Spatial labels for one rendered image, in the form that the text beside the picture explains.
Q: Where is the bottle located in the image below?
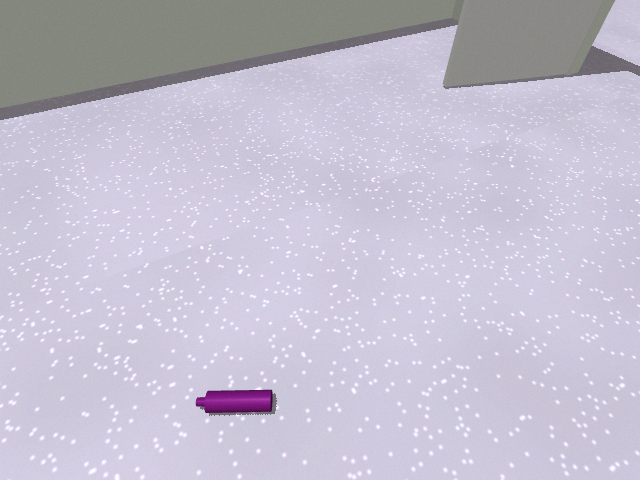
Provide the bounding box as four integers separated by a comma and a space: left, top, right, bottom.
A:
196, 390, 273, 413

